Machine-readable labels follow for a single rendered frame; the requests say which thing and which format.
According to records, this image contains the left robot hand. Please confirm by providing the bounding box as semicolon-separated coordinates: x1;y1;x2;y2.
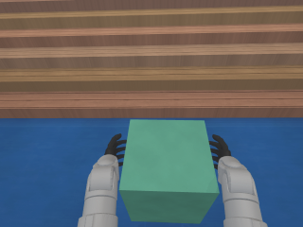
104;133;127;166

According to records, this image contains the right robot hand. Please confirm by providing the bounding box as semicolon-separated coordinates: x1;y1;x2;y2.
208;134;231;170

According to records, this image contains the carton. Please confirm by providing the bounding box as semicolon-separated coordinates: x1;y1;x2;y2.
118;119;220;224

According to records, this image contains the robot right forearm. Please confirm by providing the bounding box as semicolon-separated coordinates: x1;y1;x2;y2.
218;156;268;227

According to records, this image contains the robot left forearm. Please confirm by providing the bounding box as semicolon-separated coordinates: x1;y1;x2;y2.
77;154;119;227

